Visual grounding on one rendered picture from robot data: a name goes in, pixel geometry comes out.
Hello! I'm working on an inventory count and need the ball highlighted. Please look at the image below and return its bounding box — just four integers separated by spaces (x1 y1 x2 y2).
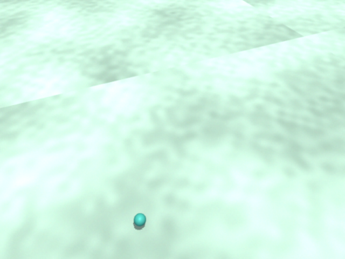
134 213 146 226

